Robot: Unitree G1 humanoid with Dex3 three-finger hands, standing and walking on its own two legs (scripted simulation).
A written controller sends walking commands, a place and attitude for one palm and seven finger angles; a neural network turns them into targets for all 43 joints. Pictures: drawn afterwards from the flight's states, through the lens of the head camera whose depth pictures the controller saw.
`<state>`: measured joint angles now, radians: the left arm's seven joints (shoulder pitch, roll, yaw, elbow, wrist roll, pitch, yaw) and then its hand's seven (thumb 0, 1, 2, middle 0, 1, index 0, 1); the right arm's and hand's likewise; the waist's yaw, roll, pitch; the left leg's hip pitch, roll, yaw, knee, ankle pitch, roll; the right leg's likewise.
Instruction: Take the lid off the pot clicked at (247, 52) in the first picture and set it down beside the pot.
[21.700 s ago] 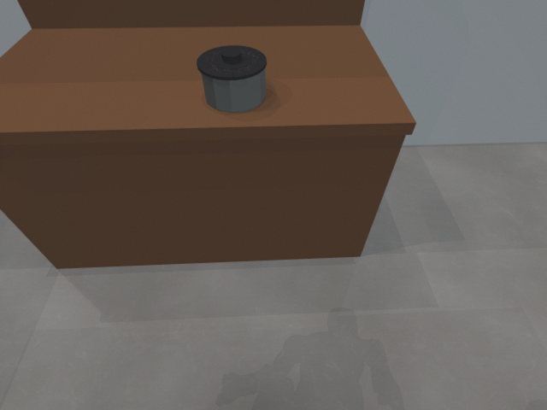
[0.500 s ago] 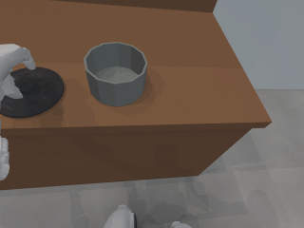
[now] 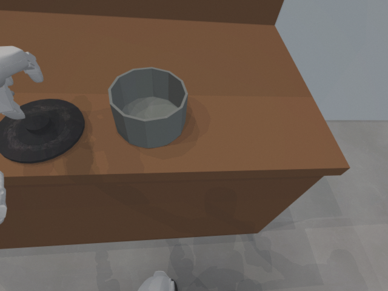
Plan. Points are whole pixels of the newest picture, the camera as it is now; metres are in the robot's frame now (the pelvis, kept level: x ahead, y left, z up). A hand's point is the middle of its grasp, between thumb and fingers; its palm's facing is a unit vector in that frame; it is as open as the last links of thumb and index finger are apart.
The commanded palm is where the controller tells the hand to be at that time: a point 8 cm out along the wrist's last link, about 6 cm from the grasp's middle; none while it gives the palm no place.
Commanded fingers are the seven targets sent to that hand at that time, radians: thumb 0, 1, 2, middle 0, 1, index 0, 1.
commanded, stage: raise the empty hand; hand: left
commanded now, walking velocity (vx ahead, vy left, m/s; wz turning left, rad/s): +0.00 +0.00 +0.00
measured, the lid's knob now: (37, 122) +0.48 +0.36 +0.02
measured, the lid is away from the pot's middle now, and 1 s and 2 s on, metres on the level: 0.26 0.26 0.26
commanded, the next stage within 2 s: draw the hand back to the body in 0.44 s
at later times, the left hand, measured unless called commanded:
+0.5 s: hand (0, 70) +0.46 +0.34 +0.18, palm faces -0.34 -0.12 -0.93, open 11.0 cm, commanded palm +0.48 +0.34 +0.24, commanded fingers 0.00 -0.11 0.84 -0.44 -0.68 -0.44 -0.68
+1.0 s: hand (2, 91) +0.42 +0.33 +0.17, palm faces -0.32 -0.09 -0.94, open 11.0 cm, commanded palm +0.40 +0.32 +0.24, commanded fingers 0.00 -0.11 0.84 -0.44 -0.68 -0.44 -0.68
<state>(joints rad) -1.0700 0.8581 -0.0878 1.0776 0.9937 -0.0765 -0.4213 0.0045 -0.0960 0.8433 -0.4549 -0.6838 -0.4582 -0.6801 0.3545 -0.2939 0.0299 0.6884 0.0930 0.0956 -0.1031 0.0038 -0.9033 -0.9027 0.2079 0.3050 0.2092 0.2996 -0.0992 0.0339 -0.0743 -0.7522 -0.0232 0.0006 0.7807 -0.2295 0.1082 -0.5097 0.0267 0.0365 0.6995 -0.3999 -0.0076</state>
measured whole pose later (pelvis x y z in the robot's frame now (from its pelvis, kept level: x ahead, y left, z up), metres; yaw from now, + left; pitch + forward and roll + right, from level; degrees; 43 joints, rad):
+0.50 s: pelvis +0.02 -0.02 +0.01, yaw +1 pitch +11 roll -4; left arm -1.11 0.92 -0.05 1.08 1.00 -0.06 -0.48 0.00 -0.10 0.84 -0.45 -0.68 -0.46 -0.68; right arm 0.33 -0.30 0.03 0.67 0.10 0.14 -0.08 0.00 -0.90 -0.90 0.21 0.30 0.21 0.30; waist -0.10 0.04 -0.06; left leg -0.68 -0.02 -0.01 0.72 -0.23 0.08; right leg -0.43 0.03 0.03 0.62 -0.38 0.02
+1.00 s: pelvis +0.02 -0.04 +0.02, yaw +2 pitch +8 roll -4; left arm -0.79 0.88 0.07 0.76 0.91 -0.10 -0.50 0.00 -0.10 0.84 -0.46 -0.68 -0.46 -0.68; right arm 0.23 -0.28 0.01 0.60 0.11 0.23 -0.03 0.00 -0.91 -0.90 0.20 0.30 0.21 0.30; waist -0.06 0.06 -0.03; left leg -0.59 -0.02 -0.03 0.65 -0.20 0.06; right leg -0.34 0.03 0.01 0.57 -0.36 0.02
